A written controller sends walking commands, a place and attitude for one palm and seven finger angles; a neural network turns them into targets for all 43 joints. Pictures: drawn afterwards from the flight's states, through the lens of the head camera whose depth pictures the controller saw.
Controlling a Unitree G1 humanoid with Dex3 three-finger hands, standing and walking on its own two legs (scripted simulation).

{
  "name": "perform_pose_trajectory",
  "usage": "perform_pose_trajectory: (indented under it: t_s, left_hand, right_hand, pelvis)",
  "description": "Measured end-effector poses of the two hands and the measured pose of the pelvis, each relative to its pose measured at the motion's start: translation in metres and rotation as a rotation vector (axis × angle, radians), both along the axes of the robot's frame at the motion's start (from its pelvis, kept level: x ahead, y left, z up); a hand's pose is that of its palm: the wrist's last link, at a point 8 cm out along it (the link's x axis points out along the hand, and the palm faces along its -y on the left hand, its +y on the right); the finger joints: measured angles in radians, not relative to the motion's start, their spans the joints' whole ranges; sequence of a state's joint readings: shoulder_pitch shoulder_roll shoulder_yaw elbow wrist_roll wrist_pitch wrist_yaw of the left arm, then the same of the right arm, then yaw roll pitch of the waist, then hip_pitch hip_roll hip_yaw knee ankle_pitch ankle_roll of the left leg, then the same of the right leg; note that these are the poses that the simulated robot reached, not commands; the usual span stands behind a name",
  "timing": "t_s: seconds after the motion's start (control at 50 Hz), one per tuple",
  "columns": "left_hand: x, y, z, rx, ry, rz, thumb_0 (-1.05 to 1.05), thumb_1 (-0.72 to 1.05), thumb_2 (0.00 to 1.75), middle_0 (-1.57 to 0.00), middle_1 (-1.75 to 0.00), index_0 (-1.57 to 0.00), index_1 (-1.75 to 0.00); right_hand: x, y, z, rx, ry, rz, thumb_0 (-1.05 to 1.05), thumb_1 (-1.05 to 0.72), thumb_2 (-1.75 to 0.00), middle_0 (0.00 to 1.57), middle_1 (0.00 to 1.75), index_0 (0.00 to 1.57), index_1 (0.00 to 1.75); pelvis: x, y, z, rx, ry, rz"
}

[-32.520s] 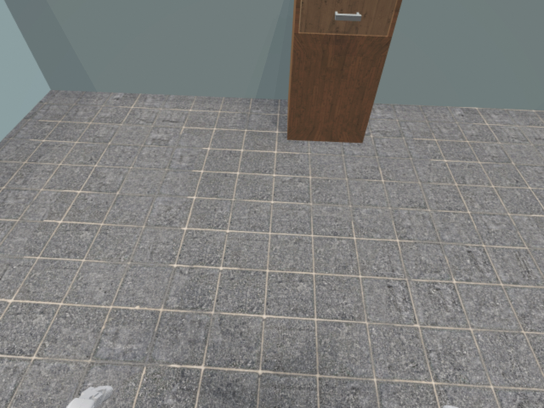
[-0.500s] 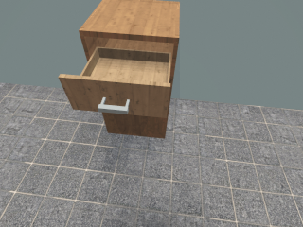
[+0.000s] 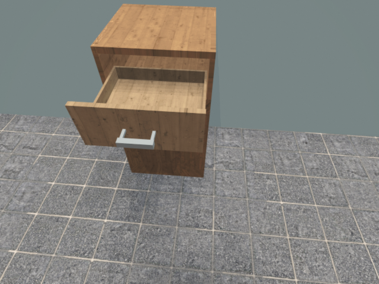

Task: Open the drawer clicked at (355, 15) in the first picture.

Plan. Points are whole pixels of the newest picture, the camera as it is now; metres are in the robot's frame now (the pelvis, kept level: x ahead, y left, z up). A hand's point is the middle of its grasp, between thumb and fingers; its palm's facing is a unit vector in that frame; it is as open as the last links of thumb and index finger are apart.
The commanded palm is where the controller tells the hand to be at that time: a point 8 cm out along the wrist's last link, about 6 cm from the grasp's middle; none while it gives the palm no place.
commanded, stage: look to check the result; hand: left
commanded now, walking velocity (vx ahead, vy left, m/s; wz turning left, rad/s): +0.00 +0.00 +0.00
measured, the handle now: (137, 138) +0.52 +0.20 -0.06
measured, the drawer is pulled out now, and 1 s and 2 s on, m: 0.30 0.30 0.30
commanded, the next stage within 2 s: stand and wait in 0.60 s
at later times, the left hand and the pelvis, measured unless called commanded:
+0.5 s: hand out of the picture +0.00 +0.15 -0.17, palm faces +0.05 -0.98 -0.19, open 7.4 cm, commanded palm none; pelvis +0.01 -0.01 +0.00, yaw +0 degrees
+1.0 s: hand out of the picture +0.02 +0.15 -0.17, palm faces +0.05 -0.98 -0.20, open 7.4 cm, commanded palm none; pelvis +0.02 -0.02 +0.00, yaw +0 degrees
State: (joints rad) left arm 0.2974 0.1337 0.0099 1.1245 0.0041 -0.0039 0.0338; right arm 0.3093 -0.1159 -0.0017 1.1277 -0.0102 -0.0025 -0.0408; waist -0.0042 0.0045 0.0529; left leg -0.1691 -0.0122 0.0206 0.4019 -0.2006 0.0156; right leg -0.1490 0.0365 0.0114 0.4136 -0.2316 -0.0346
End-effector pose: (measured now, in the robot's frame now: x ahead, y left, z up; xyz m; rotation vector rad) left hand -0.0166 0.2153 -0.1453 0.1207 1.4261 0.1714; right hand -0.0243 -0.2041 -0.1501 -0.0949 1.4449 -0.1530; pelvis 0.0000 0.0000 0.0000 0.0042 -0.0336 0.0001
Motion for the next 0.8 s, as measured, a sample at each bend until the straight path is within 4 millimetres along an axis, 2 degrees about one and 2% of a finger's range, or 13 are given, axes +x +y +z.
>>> perform_pose_trajectory:
  t_s: [0.26, 0.8]
  left_hand:
    - [-0.004, -0.008, 0.000, -0.002, 0.023, 0.009, 0.00, 0.91, 0.90, -0.20, -0.30, -0.20, -0.30]
    - [0.020, -0.016, 0.001, 0.010, -0.011, -0.002, 0.00, 0.90, 0.90, -0.20, -0.30, -0.20, -0.30]
  right_hand:
    - [0.010, -0.008, 0.000, -0.004, -0.005, 0.003, 0.01, -0.90, -0.90, 0.20, 0.30, 0.20, 0.30]
    - [0.025, -0.024, 0.000, -0.015, -0.015, 0.003, 0.01, -0.90, -0.90, 0.20, 0.30, 0.20, 0.30]
  pelvis:
    - [0.005, -0.006, 0.000, 0.000, -0.001, -0.001]
    - [0.013, -0.019, 0.000, 0.002, 0.004, -0.002]
